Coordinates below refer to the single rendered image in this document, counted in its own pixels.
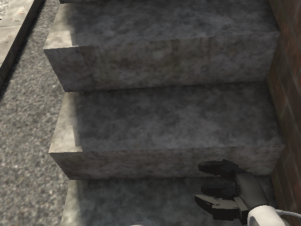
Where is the robot right hand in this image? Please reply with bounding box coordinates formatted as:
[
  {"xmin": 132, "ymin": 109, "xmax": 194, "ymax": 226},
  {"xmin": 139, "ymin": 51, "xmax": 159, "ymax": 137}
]
[{"xmin": 195, "ymin": 159, "xmax": 270, "ymax": 225}]

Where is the robot right forearm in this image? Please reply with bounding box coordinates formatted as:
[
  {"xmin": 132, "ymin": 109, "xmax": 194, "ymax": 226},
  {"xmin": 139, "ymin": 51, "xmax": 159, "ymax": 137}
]
[{"xmin": 247, "ymin": 205, "xmax": 291, "ymax": 226}]

